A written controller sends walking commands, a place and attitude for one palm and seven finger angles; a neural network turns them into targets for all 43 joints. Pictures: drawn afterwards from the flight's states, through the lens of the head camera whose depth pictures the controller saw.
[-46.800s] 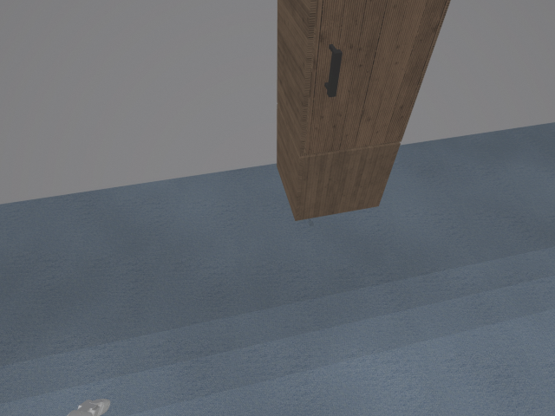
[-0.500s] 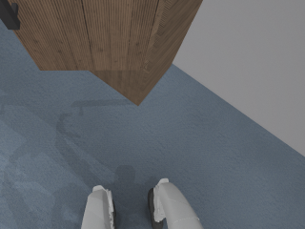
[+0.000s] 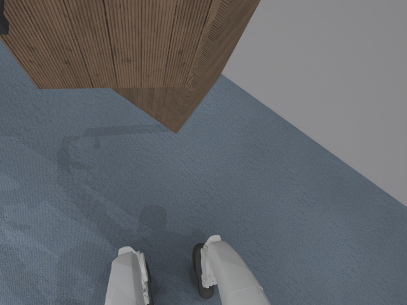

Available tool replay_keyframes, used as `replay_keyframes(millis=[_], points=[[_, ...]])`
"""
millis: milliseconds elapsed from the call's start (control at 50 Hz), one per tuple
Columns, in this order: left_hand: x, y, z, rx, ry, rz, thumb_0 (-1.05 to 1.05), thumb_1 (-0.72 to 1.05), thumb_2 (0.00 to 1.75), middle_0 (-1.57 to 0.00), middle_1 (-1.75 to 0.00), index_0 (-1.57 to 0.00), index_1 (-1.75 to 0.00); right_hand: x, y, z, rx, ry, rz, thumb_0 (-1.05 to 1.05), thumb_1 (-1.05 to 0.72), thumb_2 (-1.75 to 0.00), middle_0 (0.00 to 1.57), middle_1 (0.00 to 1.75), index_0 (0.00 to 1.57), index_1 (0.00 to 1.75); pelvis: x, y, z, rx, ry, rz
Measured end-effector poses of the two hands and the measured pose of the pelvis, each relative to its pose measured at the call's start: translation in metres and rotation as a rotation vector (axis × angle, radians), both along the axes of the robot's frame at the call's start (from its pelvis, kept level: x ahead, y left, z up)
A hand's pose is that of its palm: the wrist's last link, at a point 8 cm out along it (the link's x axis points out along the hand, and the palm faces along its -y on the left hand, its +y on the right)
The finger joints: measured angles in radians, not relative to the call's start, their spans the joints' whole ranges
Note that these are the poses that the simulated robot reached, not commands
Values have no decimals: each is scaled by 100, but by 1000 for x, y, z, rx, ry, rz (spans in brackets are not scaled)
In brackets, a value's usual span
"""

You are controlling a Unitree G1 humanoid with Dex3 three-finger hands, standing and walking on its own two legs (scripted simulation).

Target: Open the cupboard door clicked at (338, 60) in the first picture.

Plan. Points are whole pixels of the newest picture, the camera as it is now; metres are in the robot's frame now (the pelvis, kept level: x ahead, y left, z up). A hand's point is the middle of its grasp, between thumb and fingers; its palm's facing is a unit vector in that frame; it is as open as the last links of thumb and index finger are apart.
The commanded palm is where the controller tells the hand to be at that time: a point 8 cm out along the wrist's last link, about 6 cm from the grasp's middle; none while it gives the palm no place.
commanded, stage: move the hooked fingers beside the handle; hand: left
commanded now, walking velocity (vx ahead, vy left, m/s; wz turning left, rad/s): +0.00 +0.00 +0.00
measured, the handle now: out of the picture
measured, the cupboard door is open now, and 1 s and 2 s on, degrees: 42 42 42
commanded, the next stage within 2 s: slide the fingers in behind the handle in 0.44 s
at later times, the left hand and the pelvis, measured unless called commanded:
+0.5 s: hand out of the picture +0.54 +0.32 +0.09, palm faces +0.05 -1.00 -0.02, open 14.0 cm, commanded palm +0.55 +0.34 +0.09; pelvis +0.00 -0.01 +0.00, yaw +1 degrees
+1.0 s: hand out of the picture +0.54 +0.29 +0.09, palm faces +0.03 -1.00 -0.02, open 14.0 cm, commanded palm +0.54 +0.30 +0.09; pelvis +0.00 -0.02 +0.00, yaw +1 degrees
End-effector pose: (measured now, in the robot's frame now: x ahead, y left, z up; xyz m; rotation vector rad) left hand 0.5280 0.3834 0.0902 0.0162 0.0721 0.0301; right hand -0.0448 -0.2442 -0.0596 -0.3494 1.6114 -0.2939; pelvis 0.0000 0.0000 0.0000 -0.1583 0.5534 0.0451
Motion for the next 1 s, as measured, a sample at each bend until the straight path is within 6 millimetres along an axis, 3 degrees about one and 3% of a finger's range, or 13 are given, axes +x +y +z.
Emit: replay_keyframes(millis=[220,440,620,1000], points=[[-5,-7,5,-7,21,6,-1,-50,30,-30,-120,-30,-120,23,-14,10,-15,-57,38,0,-90,-90,21,30,20,30,7,-3,10,8,-30,13],[-11,-10,5,9,-2,16,-1,-50,30,-30,-120,-30,-120,37,-29,0,-26,-88,63,0,-91,-90,20,30,20,30,4,-10,4,15,-34,10],[-14,-11,6,17,-16,13,-1,-50,30,-30,-120,-30,-120,33,-30,-9,-10,-79,56,0,-91,-90,20,30,20,30,-1,-16,0,15,-26,8],[-7,-43,7,6,-4,-1,-1,-50,30,-30,-120,-30,-120,14,-27,-6,4,-88,25,0,-91,-90,20,30,20,30,-5,-17,2,23,-44,2]])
